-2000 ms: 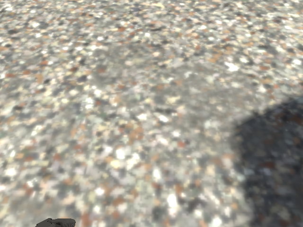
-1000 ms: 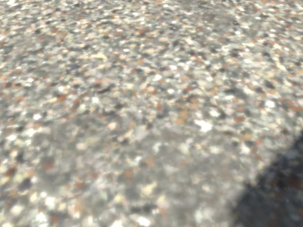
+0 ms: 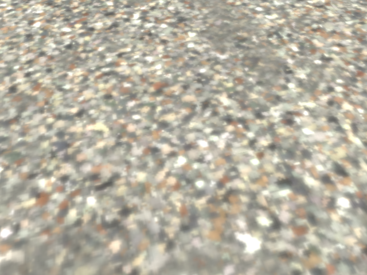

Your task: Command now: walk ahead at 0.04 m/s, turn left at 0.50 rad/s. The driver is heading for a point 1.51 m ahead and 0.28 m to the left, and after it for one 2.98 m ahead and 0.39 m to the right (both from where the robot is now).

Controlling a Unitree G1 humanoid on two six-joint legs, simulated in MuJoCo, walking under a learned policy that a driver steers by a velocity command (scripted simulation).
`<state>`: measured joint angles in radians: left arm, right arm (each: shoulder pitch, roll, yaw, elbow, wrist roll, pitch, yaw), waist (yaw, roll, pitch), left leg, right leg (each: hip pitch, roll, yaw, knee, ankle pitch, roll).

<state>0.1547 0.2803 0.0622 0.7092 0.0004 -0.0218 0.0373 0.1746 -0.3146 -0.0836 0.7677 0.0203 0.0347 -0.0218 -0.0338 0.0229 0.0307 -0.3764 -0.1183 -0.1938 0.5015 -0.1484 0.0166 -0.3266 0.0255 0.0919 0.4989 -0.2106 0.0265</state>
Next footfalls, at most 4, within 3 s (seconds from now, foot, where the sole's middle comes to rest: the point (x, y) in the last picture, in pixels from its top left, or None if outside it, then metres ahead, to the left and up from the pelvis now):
0.40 left None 0.02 0.14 -0.77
0.82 right None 0.11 -0.09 -0.77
1.66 right None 0.45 0.04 -0.77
2.22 left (94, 227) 0.66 0.37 -0.77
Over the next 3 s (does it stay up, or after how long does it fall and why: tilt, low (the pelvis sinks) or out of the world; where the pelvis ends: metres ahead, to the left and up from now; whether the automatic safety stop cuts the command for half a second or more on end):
stays up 0.96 0.28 0.01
